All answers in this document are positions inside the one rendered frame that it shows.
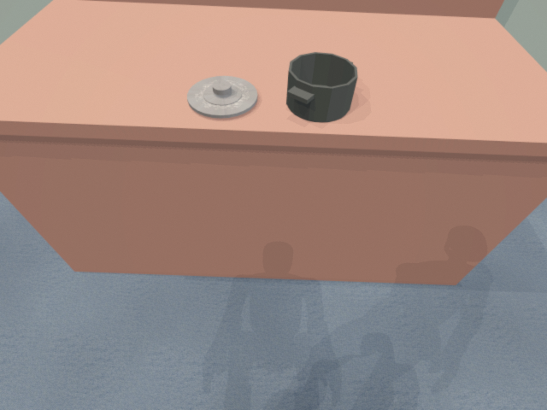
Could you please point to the lid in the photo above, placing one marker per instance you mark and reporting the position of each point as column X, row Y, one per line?
column 240, row 100

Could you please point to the knob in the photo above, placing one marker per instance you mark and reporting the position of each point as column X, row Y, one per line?
column 221, row 87

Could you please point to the table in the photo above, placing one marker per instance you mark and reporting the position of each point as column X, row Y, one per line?
column 442, row 154

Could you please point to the pot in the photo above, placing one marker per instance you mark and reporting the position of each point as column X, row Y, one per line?
column 320, row 86

